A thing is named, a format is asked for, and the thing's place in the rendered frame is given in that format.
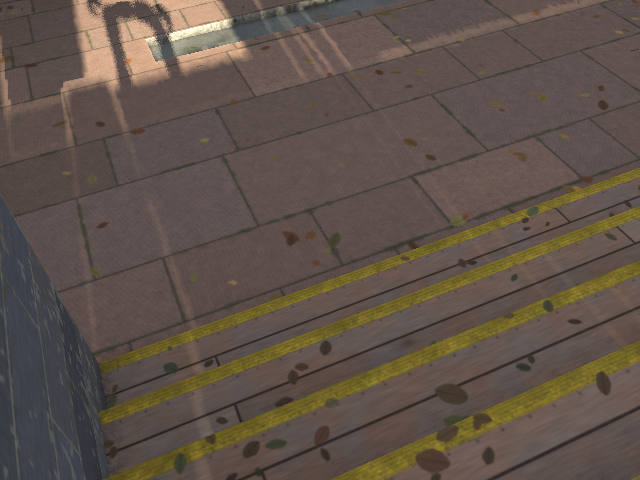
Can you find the stairs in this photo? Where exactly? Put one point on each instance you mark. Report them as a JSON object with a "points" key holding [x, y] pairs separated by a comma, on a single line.
{"points": [[509, 351]]}

